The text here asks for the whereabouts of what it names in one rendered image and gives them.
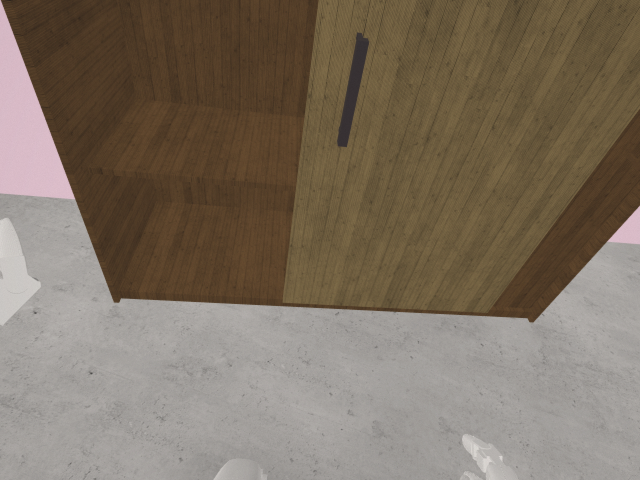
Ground robot left thigh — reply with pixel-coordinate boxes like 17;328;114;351
214;459;267;480

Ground left robot hand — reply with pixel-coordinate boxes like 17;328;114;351
0;218;41;326

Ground right robot hand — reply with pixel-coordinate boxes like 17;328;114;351
460;434;518;480

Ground wardrobe door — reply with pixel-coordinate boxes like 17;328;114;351
493;109;640;308
283;0;640;313

